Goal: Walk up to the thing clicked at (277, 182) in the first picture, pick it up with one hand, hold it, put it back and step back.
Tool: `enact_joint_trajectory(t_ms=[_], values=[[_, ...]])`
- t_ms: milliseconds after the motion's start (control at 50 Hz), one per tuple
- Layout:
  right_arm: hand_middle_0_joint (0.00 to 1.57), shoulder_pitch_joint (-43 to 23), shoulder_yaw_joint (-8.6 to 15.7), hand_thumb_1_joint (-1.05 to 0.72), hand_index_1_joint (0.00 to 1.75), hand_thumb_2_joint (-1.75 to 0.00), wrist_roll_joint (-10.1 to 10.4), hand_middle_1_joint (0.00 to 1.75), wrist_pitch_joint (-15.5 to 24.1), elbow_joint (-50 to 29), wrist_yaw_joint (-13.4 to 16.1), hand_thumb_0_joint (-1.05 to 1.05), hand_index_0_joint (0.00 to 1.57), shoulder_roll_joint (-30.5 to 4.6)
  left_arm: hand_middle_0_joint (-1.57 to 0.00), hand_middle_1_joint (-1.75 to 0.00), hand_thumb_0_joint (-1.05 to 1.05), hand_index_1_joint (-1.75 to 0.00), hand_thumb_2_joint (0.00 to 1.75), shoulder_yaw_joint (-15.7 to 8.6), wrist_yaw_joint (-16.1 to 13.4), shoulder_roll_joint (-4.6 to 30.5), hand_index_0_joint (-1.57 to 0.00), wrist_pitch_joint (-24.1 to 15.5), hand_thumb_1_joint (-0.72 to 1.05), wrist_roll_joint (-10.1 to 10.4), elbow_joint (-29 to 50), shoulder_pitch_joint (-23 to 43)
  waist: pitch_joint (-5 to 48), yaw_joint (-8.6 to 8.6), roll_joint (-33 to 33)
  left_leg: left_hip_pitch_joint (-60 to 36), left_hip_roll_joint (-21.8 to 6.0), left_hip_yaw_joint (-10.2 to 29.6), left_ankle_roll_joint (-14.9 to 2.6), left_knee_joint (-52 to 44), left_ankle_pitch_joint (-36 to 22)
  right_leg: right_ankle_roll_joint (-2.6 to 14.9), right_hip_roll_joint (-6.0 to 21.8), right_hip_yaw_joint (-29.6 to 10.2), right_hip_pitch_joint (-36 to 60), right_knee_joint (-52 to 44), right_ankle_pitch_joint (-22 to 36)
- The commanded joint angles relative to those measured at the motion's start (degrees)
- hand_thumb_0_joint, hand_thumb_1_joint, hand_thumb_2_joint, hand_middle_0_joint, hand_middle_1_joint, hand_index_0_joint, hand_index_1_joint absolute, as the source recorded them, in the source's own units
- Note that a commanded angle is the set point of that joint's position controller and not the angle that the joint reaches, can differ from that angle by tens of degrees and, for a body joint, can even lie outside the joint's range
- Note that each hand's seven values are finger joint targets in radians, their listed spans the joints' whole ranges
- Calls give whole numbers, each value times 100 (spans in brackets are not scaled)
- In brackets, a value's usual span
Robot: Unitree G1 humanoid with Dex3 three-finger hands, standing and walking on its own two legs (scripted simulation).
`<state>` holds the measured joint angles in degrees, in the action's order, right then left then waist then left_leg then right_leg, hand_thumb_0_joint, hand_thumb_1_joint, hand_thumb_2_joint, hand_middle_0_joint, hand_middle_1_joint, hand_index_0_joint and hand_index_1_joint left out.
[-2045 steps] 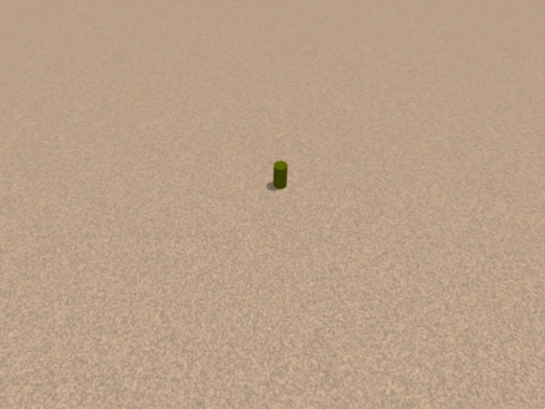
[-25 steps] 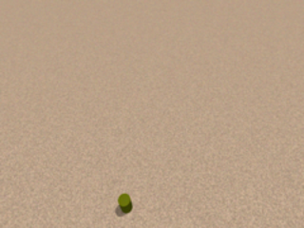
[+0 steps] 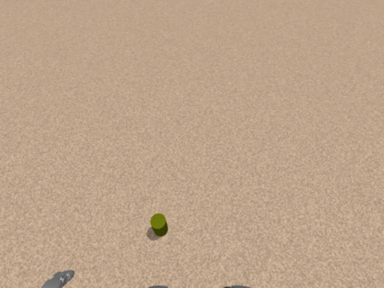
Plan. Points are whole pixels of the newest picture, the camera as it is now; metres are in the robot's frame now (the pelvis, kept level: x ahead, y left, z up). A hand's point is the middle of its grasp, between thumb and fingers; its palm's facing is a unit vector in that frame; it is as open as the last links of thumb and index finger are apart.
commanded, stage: step back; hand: left
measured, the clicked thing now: (159, 225) +0.44 +0.17 -0.70
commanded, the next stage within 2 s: none
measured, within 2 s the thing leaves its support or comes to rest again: neither
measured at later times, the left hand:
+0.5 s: hand out of the picture +0.03 +0.28 -0.16, palm faces -0.07 -0.92 -0.40, open 7.4 cm
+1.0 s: hand out of the picture -0.10 +0.31 -0.16, palm faces +0.00 -0.95 -0.32, open 7.4 cm
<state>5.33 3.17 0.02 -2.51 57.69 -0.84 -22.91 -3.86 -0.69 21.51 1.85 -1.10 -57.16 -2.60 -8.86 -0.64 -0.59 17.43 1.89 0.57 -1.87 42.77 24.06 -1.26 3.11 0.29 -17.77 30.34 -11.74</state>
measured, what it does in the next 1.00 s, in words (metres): walks backwards: right foot, then left foot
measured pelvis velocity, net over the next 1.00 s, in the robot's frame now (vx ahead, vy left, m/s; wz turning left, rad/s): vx -0.22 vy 0.05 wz -0.02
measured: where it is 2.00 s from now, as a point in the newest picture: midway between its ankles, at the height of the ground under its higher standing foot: outside the picture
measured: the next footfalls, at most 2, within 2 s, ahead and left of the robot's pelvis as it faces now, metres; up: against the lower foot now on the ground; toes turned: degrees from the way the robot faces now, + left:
right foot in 0.46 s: -0.04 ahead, -0.08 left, +0.00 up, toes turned +1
left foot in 0.84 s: -0.16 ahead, +0.15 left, +0.00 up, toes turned -3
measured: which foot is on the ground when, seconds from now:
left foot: down 0.00-0.50, up 0.52-0.82, down 0.84-1.00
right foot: down 0.00-0.04, up 0.06-0.44, down 0.46-0.86, up 0.88-1.00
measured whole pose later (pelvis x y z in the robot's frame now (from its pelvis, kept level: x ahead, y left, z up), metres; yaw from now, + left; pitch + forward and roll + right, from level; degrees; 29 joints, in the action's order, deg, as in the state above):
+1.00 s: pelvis -0.22 +0.05 +0.00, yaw -1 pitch -2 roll -2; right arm 10.4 1.9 -2.4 -1.6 50.8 0.6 -19.6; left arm -5.0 -0.6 22.0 5.0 -0.8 -46.6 -8.2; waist -9.0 0.3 -3.0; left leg 13.3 0.1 2.2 -1.7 32.2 16.4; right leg 0.7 -8.0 -9.3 -28.2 65.7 -26.7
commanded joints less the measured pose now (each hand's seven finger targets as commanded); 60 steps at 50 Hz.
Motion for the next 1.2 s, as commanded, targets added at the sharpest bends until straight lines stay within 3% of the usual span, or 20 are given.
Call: enact_joint_trajectory(t_ms=[0, 20, 40, 60, 200, 380, 440, 460, 500, 520, 600, 720, 800, 820, 840, 860, 880, 940, 1100, 1180], values=[[20, 619, 289, -90, 30, -90, -112, 30, 139, -315, 105, 0, 20, -1147, -20, -30, 0, -30, 90, -190, -67, 1147, -20, -3, 90, 68, 840, 403, 1259, -181, 160, -500, -807, 776, -45, -1854, -2877, 586, 360, -382, 244, 867, 1221], [20, 589, 388, -90, 30, -90, -198, 30, 168, -343, 131, 0, 20, -1522, -20, -30, 0, -30, 90, -139, -97, 931, -20, 45, 90, 141, 903, 425, 1107, -164, 1155, -859, -1461, 1806, -181, -2192, -4313, 350, -541, -280, -536, 1722, -378], [20, 605, 409, -90, 30, -90, -246, 30, 194, -385, 162, 0, 20, -1575, -20, -30, 0, -30, 90, -155, -142, 870, -20, 111, 90, 121, 858, 236, 1175, -69, 974, -1357, -1646, 2016, -325, -2077, -4818, 346, -897, -770, -1063, 2169, -2069], [20, 570, 411, -90, 30, -90, -212, 30, 202, -458, 191, 0, 20, -1564, -20, -30, 0, -30, 90, -126, -161, 872, -20, 134, 90, 85, 834, -55, 1235, -16, 791, -1554, -1677, 1698, -334, -1733, -5706, 353, -852, -916, -1185, 2530, -2237], [20, 229, 339, -90, 30, -90, -147, 30, 230, -852, 374, 0, 20, -1075, -20, -30, 0, -30, 90, -193, -159, 1022, -20, 124, 90, 56, 818, -414, 1275, 88, 811, -1986, -1253, 1097, -118, -1578, -5037, 186, -812, -1037, -1257, 3067, -1278], [20, 247, 405, -90, 30, -90, -116, 30, 175, -1022, 322, 0, 20, -1236, -20, -30, 0, -30, 90, -278, -81, 967, -20, -9, 90, -33, 982, -553, 1267, -51, 644, -1426, -1630, 1355, -826, -1461, -3401, 239, -400, -459, -86, 711, -1251], [20, -22, 354, -90, 30, -90, -50, 30, 147, -1065, 265, 0, 20, -1199, -20, -30, 0, -30, 90, -338, -57, 1024, -20, -79, 90, -74, 824, -953, 1204, 149, 134, -412, -1345, 1154, -560, -1238, -2292, 460, -356, -650, 871, -244, 267], [20, -47, 329, -90, 30, -90, -24, 30, 152, -1105, 250, 0, 20, -1127, -20, -30, 0, -30, 90, -375, -51, 1190, -20, -96, 90, -96, 860, -958, 1198, 128, -300, 78, -1019, 919, -354, -906, -1644, 733, 103, -1300, 1007, -224, 812], [20, -115, 315, -90, 30, -90, -31, 30, 80, -1077, 256, 0, 20, -906, -20, -30, 0, -30, 90, -470, -32, 1723, -20, -107, 90, -103, 1207, -360, 589, 209, -1744, 218, 371, 232, 181, 1400, 945, 1966, 1752, -3243, -325, -1310, 787], [20, 62, 325, -90, 30, -90, -73, 30, 61, -1013, 252, 0, 20, -996, -20, -30, 0, -30, 90, -462, -46, 1601, -20, -126, 90, -93, 1335, -218, 420, 149, -1363, 265, 345, 636, 230, 2057, 1130, 2028, 1798, -3311, -527, -1303, 915], [20, 427, 226, -90, 30, -90, 2, 30, 101, -863, 227, 0, 20, -954, -20, -30, 0, -30, 90, -394, -105, 1132, -20, -146, 90, -58, 1473, -206, 793, 89, -391, 680, 670, 821, 247, 2485, 537, 1397, 860, -1738, 379, -726, 2107], [20, 467, 146, -90, 30, -90, -19, 30, 175, -1099, 288, 0, 20, -837, -20, -30, 0, -30, 90, -407, -103, 1185, -20, -32, 90, -118, 1630, -642, 1400, 301, -937, 706, 121, 306, 353, 295, 720, 1352, 890, -1476, 1864, -247, 2586], [20, 938, 283, -90, 30, -90, -151, 30, 218, -923, 258, 0, 20, -833, -20, -30, 0, -30, 90, -354, -33, 1285, -20, 136, 90, -9, 1746, -453, 1411, -10, -828, -625, 6, -16, 174, -2252, -1489, 822, 486, -1160, 1047, 413, 1684], [20, 845, 357, -90, 30, -90, -248, 30, 236, -985, 252, 0, 20, -1084, -20, -30, 0, -30, 90, -298, -10, 1074, -20, 167, 90, 10, 1793, -643, 1412, 76, -275, -1159, -590, 834, 12, -2319, -1562, 551, 154, -1072, 130, 705, 703], [20, 675, 485, -90, 30, -90, -312, 30, 238, -1076, 232, 0, 20, -1675, -20, -30, 0, -30, 90, -268, -10, 852, -20, 149, 90, 28, 1834, -638, 1310, 57, 1256, -1493, -1914, 2552, -474, -2538, -2138, 287, -762, -561, -1152, 1734, -1395], [20, 500, 540, -90, 30, -90, -251, 30, 229, -1185, 201, 0, 20, -2026, -20, -30, 0, -30, 90, -421, -103, 1127, -20, 127, 90, -49, 1851, -162, 962, -261, 1385, -164, -2570, 2922, -1335, -2566, -2292, 109, -924, -925, -801, 2775, -2531], [20, 214, 535, -90, 30, -90, -239, 30, 278, -1266, 242, 0, 20, -1943, -20, -30, 0, -30, 90, -455, -118, 1243, -20, 129, 90, -100, 1834, 40, 668, -242, 1348, 472, -2694, 3102, -1543, -2697, -2219, 127, -792, -1230, -582, 3669, -2363], [20, -368, 300, -90, 30, -90, -274, 30, 315, -1401, 286, 0, 20, -1214, -20, -30, 0, -30, 90, -445, -50, 1089, -20, 151, 90, 65, 1506, -816, 627, 429, 695, -413, -1438, 1114, -795, -2081, -3438, 235, -1055, -1345, -1179, 4314, -1469], [20, 660, 426, -90, 30, -90, -142, 30, 277, -1372, 343, 0, 20, -1295, -20, -30, 0, -30, 90, -383, -21, 969, -20, 58, 90, -14, 1641, -694, 1178, -222, 915, -1951, -1619, 1160, -1223, -1480, -3615, -164, -666, -858, -1119, 2315, -1743], [20, 146, 448, -90, 30, -90, -160, 30, 181, -1599, 279, 0, 20, -1468, -20, -30, 0, -30, 90, -416, 39, 985, -20, 18, 90, -15, 1322, -1295, 1339, 77, 1342, -972, -1672, 1168, -1013, -1356, -2811, 54, -364, -376, 143, 561, -1241]])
